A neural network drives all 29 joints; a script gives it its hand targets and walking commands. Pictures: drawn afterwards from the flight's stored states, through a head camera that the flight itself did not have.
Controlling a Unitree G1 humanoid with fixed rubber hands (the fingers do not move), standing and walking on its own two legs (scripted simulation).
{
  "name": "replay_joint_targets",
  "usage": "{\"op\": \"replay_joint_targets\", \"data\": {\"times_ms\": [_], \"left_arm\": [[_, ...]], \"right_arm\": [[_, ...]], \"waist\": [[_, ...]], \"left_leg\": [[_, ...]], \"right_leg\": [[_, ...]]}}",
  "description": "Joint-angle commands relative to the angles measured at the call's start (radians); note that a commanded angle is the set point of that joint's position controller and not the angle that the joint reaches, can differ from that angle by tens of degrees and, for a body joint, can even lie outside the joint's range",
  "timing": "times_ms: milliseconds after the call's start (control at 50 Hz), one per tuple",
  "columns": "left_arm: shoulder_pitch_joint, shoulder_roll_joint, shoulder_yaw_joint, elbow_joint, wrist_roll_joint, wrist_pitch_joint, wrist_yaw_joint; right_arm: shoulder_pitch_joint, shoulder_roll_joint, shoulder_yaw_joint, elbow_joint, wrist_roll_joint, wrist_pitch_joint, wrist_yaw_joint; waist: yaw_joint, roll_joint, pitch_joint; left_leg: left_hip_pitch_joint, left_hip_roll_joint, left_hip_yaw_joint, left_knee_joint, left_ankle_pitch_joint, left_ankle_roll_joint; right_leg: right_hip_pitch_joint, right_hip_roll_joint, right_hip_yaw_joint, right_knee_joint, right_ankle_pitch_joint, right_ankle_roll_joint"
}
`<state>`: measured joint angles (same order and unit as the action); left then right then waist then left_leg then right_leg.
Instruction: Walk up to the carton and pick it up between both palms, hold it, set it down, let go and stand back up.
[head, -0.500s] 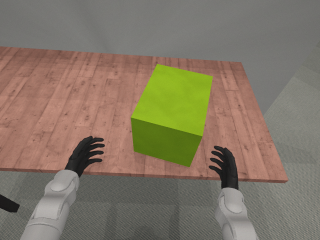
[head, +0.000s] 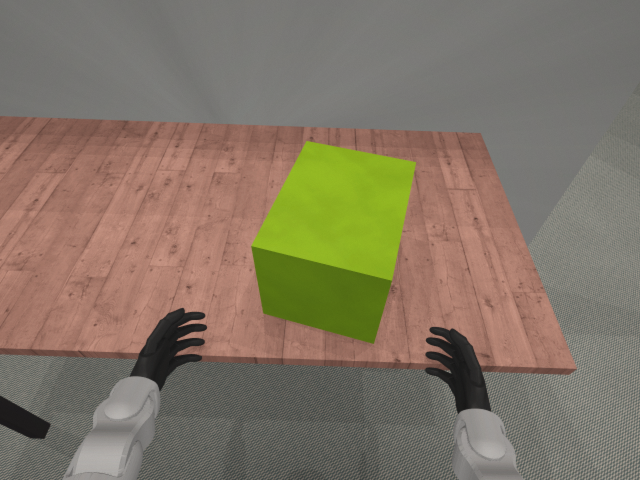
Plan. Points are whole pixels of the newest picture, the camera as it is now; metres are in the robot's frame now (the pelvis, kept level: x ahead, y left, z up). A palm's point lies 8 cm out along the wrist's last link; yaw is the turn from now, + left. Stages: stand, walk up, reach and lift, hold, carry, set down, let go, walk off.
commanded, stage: set down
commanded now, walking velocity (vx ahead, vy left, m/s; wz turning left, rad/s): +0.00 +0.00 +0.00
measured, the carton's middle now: (338, 238) +0.45 +0.00 +0.01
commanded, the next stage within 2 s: let go in 1.44 s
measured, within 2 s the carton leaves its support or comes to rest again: neither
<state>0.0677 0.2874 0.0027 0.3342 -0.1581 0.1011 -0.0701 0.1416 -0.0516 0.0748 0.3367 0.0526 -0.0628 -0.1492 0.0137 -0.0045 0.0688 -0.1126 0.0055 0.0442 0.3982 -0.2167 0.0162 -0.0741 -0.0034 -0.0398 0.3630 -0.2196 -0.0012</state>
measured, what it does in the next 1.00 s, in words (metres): stands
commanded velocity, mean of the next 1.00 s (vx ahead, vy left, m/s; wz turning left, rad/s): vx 0.00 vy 0.00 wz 0.00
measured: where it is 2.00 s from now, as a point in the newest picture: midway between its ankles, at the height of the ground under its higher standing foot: outside the picture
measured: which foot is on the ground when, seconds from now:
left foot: down 0.00-1.00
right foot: down 0.00-1.00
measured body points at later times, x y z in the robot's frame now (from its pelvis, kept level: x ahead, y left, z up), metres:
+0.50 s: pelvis -0.01 -0.01 +0.00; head -0.04 -0.01 +0.45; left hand +0.24 +0.22 -0.01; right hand +0.23 -0.17 -0.02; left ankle +0.00 +0.10 -0.75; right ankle -0.01 -0.12 -0.74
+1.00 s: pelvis +0.01 +0.00 +0.00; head -0.04 -0.01 +0.45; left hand +0.25 +0.22 -0.01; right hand +0.24 -0.17 -0.02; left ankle +0.00 +0.10 -0.75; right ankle -0.01 -0.12 -0.74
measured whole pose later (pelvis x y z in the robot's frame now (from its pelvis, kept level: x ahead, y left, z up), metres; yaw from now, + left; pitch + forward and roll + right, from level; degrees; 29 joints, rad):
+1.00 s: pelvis +0.01 +0.00 +0.00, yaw -1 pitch -10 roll +0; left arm 0.05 0.16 0.06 0.42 0.07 0.20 -0.03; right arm 0.09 -0.12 0.06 0.50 0.01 -0.10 0.03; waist -0.01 0.04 0.07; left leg 0.07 0.00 0.06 0.30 -0.20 0.02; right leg 0.09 -0.01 -0.02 0.29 -0.20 0.00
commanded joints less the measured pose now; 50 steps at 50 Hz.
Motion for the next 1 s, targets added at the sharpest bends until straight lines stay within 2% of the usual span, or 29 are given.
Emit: {"op": "replay_joint_targets", "data": {"times_ms": [0,40,60,80,120,160,180,200,240,260,300,320,380,460,500,520,540,580,620,660,720,740,760,780,820,840,880,940,980], "left_arm": [[-0.181,0.125,0.055,-0.133,0.017,-0.034,-0.011],[-0.104,0.090,0.042,-0.009,0.034,-0.013,-0.010],[-0.118,0.077,0.032,0.060,0.071,0.015,-0.016],[-0.110,0.104,0.048,-0.055,0.046,-0.007,-0.017],[-0.109,0.076,0.052,-0.007,0.072,0.005,-0.016],[-0.086,0.093,0.054,-0.021,0.072,-0.007,-0.021],[-0.064,0.054,0.035,0.064,0.092,0.022,-0.018],[-0.091,0.056,0.038,-0.041,0.080,0.002,-0.014],[-0.079,0.005,0.030,0.104,0.129,0.059,-0.018],[-0.080,0.024,0.038,0.019,0.117,0.045,-0.010],[-0.058,-0.002,0.029,0.121,0.147,0.080,-0.004],[-0.055,-0.005,0.037,0.042,0.139,0.064,-0.001],[-0.013,-0.047,0.016,0.171,0.175,0.107,0.010],[-0.059,-0.045,0.010,0.189,0.185,0.133,0.004],[-0.035,-0.085,-0.015,0.194,0.189,0.136,0.016],[-0.017,-0.065,-0.004,0.177,0.195,0.138,0.017],[-0.023,-0.067,-0.010,0.177,0.185,0.138,0.022],[0.003,-0.081,-0.001,0.269,0.212,0.180,0.015],[0.033,-0.102,0.010,0.210,0.217,0.181,0.003],[0.034,-0.113,0.011,0.187,0.232,0.184,0.004],[0.067,-0.113,0.018,0.206,0.239,0.191,0.002],[0.052,-0.130,-0.008,0.165,0.227,0.186,-0.002],[0.073,-0.118,0.013,0.187,0.238,0.187,-0.002],[0.072,-0.128,-0.003,0.174,0.234,0.188,0.002],[0.073,-0.126,-0.003,0.177,0.243,0.194,0.005],[0.070,-0.142,-0.011,0.164,0.232,0.196,0.001],[0.083,-0.138,0.001,0.184,0.235,0.199,0.001],[0.076,-0.152,-0.010,0.189,0.225,0.186,0.001],[0.070,-0.133,-0.019,0.185,0.231,0.185,-0.003]], "right_arm": [[-0.113,-0.057,-0.052,-0.099,-0.021,-0.045,-0.005],[-0.086,-0.077,-0.047,-0.020,-0.039,-0.051,0.007],[-0.094,-0.107,-0.043,0.086,-0.072,-0.035,0.004],[-0.093,-0.075,-0.031,-0.023,-0.024,-0.056,0.009],[-0.092,-0.067,-0.026,0.025,-0.019,-0.057,0.022],[-0.053,-0.079,-0.036,0.028,-0.033,-0.080,0.017],[-0.079,-0.109,-0.036,0.122,-0.058,-0.072,0.022],[-0.064,-0.097,-0.048,0.062,-0.036,-0.083,0.024],[-0.093,-0.099,-0.039,0.217,-0.060,-0.051,0.029],[-0.073,-0.111,-0.064,0.141,-0.047,-0.066,0.036],[-0.078,-0.119,-0.068,0.242,-0.051,-0.053,0.049],[-0.062,-0.105,-0.068,0.169,-0.038,-0.064,0.051],[-0.060,-0.142,-0.076,0.274,-0.054,-0.028,0.069],[-0.078,-0.175,-0.115,0.284,-0.062,0.004,0.070],[-0.060,-0.211,-0.121,0.290,-0.072,0.008,0.077],[-0.066,-0.204,-0.114,0.288,-0.072,0.010,0.078],[-0.038,-0.224,-0.123,0.288,-0.076,0.008,0.081],[-0.066,-0.215,-0.110,0.356,-0.081,0.035,0.090],[-0.038,-0.223,-0.114,0.303,-0.074,0.040,0.090],[-0.025,-0.241,-0.122,0.306,-0.075,0.046,0.098],[-0.033,-0.251,-0.129,0.284,-0.076,0.039,0.107],[-0.013,-0.269,-0.139,0.277,-0.077,0.044,0.105],[-0.029,-0.251,-0.126,0.276,-0.072,0.045,0.113],[-0.010,-0.260,-0.119,0.284,-0.068,0.050,0.116],[-0.025,-0.266,-0.132,0.251,-0.080,0.061,0.118],[-0.013,-0.281,-0.140,0.257,-0.080,0.069,0.119],[-0.020,-0.257,-0.120,0.276,-0.079,0.073,0.124],[-0.007,-0.261,-0.123,0.265,-0.072,0.063,0.129],[0.001,-0.272,-0.121,0.269,-0.082,0.071,0.126]], "waist": [[-0.021,0.036,-0.159],[-0.023,0.047,-0.092],[-0.049,0.036,-0.047],[-0.010,0.038,-0.077],[0.000,0.047,-0.097],[-0.025,0.019,-0.107],[-0.025,0.019,-0.063],[-0.022,0.007,-0.094],[-0.026,0.051,-0.006],[-0.024,0.049,-0.010],[-0.010,0.046,0.027],[-0.019,0.029,0.001],[-0.021,0.025,0.077],[-0.038,-0.007,0.107],[-0.048,0.001,0.111],[-0.018,-0.014,0.109],[-0.043,-0.012,0.101],[-0.030,-0.002,0.139],[-0.035,-0.017,0.152],[-0.047,0.034,0.151],[-0.027,-0.013,0.153],[-0.048,-0.006,0.172],[-0.011,0.011,0.181],[-0.043,0.032,0.173],[-0.024,0.011,0.176],[-0.067,0.017,0.151],[-0.037,0.005,0.151],[-0.039,0.015,0.173],[-0.050,-0.037,0.166]], "left_leg": [[0.049,0.006,0.005,-0.051,0.164,-0.023],[0.059,0.016,-0.019,-0.055,0.164,-0.027],[0.071,0.009,-0.008,-0.064,0.156,-0.033],[0.068,0.014,-0.008,-0.052,0.179,-0.026],[0.074,0.005,-0.002,-0.068,0.197,-0.020],[0.047,-0.006,-0.002,-0.064,0.225,-0.009],[0.088,0.006,-0.011,-0.062,0.226,-0.018],[0.106,0.003,-0.006,-0.068,0.233,-0.027],[0.128,0.005,-0.005,-0.077,0.185,-0.030],[0.119,0.020,-0.022,-0.081,0.190,-0.032],[0.110,0.011,0.001,-0.087,0.159,-0.032],[0.089,0.012,0.000,-0.100,0.174,-0.020],[0.064,0.009,0.000,-0.110,0.080,-0.014],[0.013,0.015,-0.005,-0.150,-0.009,0.008],[0.024,0.037,-0.031,-0.172,-0.022,0.002],[0.020,0.019,-0.005,-0.162,-0.003,-0.002],[0.033,0.021,-0.016,-0.162,-0.001,0.000],[0.023,0.018,-0.018,-0.170,0.027,-0.009],[0.038,0.017,-0.015,-0.171,0.045,-0.010],[0.049,0.023,-0.029,-0.175,0.068,-0.020],[0.052,0.034,-0.024,-0.172,0.110,-0.023],[0.059,0.014,0.003,-0.160,0.144,-0.029],[0.060,0.016,-0.007,-0.162,0.146,-0.035],[0.075,0.022,-0.007,-0.156,0.162,-0.030],[0.062,0.022,-0.006,-0.160,0.119,-0.037],[0.086,0.023,-0.023,-0.166,0.131,-0.027],[0.084,0.025,-0.012,-0.170,0.125,-0.024],[0.080,0.023,-0.013,-0.164,0.130,-0.026],[0.115,0.023,-0.003,-0.157,0.151,-0.014]], "right_leg": [[0.015,-0.016,0.027,-0.034,0.161,0.004],[-0.019,-0.008,0.019,-0.051,0.140,-0.004],[-0.027,-0.006,0.007,-0.061,0.113,0.003],[-0.031,-0.004,0.011,-0.044,0.127,-0.001],[-0.007,0.002,0.013,-0.051,0.162,0.007],[0.013,-0.012,0.017,-0.039,0.217,0.013],[-0.018,-0.002,0.012,-0.047,0.179,0.003],[-0.007,0.002,0.006,-0.047,0.181,0.008],[-0.052,0.009,0.008,-0.084,0.104,-0.008],[-0.044,0.009,-0.004,-0.071,0.074,-0.007],[-0.058,0.011,0.004,-0.092,0.060,-0.003],[-0.037,0.011,0.009,-0.087,0.083,-0.009],[-0.056,0.000,0.010,-0.102,0.015,-0.013],[0.000,-0.001,0.016,-0.093,-0.051,-0.006],[0.014,0.014,0.023,-0.089,-0.043,-0.022],[0.016,0.016,0.021,-0.098,-0.043,-0.019],[0.025,0.008,0.035,-0.094,-0.029,-0.021],[0.035,0.016,0.031,-0.103,-0.013,-0.025],[0.037,0.016,0.038,-0.118,-0.011,-0.028],[0.042,0.018,0.032,-0.107,-0.005,-0.028],[0.069,0.020,0.039,-0.121,0.062,-0.029],[0.045,0.015,0.024,-0.130,0.046,-0.027],[0.042,0.023,0.041,-0.141,0.052,-0.032],[0.041,0.017,0.034,-0.137,0.045,-0.030],[0.034,0.016,0.031,-0.142,0.023,-0.034],[0.044,0.018,0.038,-0.136,0.031,-0.031],[0.059,0.012,0.043,-0.140,0.023,-0.035],[0.031,0.008,0.043,-0.147,0.029,-0.038],[0.011,0.014,0.035,-0.153,0.024,-0.035]]}}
